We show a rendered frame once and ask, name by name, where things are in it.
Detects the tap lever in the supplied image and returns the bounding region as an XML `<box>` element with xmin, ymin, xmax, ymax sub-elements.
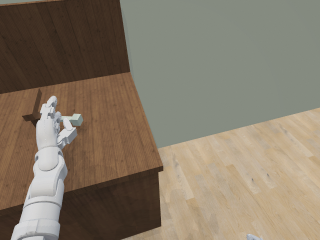
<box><xmin>60</xmin><ymin>113</ymin><xmax>83</xmax><ymax>126</ymax></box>

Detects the left robot hand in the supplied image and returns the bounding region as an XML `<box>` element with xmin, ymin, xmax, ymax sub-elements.
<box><xmin>36</xmin><ymin>95</ymin><xmax>77</xmax><ymax>151</ymax></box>

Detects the counter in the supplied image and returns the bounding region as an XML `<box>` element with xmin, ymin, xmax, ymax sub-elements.
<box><xmin>0</xmin><ymin>0</ymin><xmax>164</xmax><ymax>240</ymax></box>

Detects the robot left forearm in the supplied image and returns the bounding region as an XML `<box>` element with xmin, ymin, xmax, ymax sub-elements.
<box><xmin>11</xmin><ymin>147</ymin><xmax>68</xmax><ymax>240</ymax></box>

